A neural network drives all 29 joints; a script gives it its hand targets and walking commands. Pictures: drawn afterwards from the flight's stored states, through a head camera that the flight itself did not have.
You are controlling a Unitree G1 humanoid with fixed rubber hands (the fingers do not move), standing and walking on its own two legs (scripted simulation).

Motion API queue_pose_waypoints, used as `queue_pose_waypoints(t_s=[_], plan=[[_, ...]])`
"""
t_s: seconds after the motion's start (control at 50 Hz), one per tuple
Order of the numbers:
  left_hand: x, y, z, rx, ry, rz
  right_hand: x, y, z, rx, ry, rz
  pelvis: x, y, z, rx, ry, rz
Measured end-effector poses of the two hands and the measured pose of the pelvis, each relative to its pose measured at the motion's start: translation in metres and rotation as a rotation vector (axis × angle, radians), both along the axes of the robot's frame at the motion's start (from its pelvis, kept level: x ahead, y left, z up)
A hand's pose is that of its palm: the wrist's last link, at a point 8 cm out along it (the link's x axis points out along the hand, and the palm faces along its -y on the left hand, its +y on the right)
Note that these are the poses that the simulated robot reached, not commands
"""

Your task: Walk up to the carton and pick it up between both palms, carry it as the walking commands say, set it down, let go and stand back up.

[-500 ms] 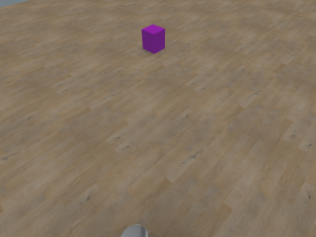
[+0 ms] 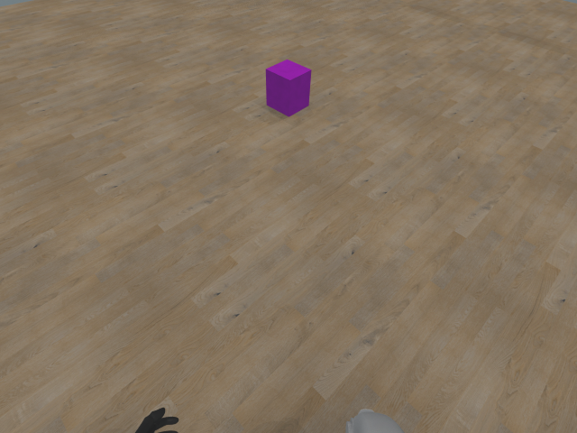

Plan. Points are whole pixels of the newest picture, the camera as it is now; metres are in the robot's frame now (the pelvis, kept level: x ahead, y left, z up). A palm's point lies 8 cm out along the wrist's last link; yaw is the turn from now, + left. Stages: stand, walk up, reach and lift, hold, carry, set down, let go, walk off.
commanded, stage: walk up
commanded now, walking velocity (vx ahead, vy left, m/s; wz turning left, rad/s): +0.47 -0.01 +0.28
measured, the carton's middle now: (288, 88) +2.22 -0.02 -0.66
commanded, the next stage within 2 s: none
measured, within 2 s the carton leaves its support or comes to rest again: neither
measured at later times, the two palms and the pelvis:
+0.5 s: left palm (163, 430) +0.18 +0.22 -0.18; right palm (403, 289) +0.41 -0.21 -0.14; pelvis +0.24 -0.01 -0.04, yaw +11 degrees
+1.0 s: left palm (203, 294) +0.40 +0.18 -0.13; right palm (428, 279) +0.46 -0.29 -0.17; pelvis +0.38 -0.07 -0.01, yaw +15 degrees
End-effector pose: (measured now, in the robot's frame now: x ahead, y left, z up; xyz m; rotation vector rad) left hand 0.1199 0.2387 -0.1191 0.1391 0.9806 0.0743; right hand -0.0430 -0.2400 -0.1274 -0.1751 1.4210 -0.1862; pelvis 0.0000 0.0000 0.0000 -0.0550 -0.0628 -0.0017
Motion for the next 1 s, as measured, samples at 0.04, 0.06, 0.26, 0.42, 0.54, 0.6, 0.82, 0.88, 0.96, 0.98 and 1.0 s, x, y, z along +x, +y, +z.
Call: queue_pose_waypoints(t_s=[0.04, 0.06, 0.26, 0.42, 0.54, 0.6, 0.82, 0.88, 0.96, 0.98, 1.0], plan=[[0.016, -0.005, 0.001, 0.007, 0.011, 0.001, 0.013, -0.005, -0.001, 0.008, 0.02, -0.002, 0.018, -0.006, 0.0, 0.008, 0.01, 0.001], [0.024, -0.008, 0.0, 0.011, 0.017, 0.001, 0.021, -0.008, -0.003, 0.012, 0.025, -0.002, 0.027, -0.009, -0.001, 0.012, 0.016, 0.001], [0.061, -0.029, -0.014, 0.053, 0.098, 0.115, 0.18, -0.036, -0.029, 0.046, -0.044, 0.141, 0.12, -0.038, -0.016, 0.03, 0.071, 0.101], [0.025, -0.025, -0.038, 0.014, 0.36, 0.257, 0.398, 0.006, -0.012, 0.066, -0.376, 0.313, 0.201, -0.021, -0.023, 0.001, 0.055, 0.177], [0.092, -0.008, -0.053, -0.009, 0.353, 0.258, 0.459, 0.027, -0.011, 0.039, -0.412, 0.315, 0.257, -0.003, -0.03, -0.011, 0.038, 0.184], [0.15, -0.001, -0.04, 0.002, 0.26, 0.242, 0.443, 0.017, -0.009, 0.021, -0.318, 0.281, 0.278, -0.002, -0.018, -0.006, 0.027, 0.184], [0.28, -0.013, -0.012, 0.065, 0.103, 0.215, 0.41, -0.025, -0.032, 0.043, -0.056, 0.205, 0.339, -0.032, -0.015, 0.053, 0.002, 0.188], [0.291, -0.027, -0.014, 0.093, 0.116, 0.234, 0.431, -0.037, -0.047, 0.073, -0.049, 0.215, 0.358, -0.048, -0.024, 0.087, 0.012, 0.199], [0.286, -0.046, -0.01, 0.097, 0.149, 0.284, 0.473, -0.045, -0.045, 0.093, -0.067, 0.271, 0.373, -0.066, -0.018, 0.091, 0.029, 0.241], [0.282, -0.05, -0.009, 0.099, 0.162, 0.297, 0.486, -0.046, -0.043, 0.096, -0.083, 0.286, 0.376, -0.07, -0.016, 0.092, 0.033, 0.251], [0.277, -0.055, -0.008, 0.098, 0.174, 0.31, 0.498, -0.047, -0.041, 0.099, -0.099, 0.3, 0.38, -0.073, -0.015, 0.093, 0.036, 0.26]])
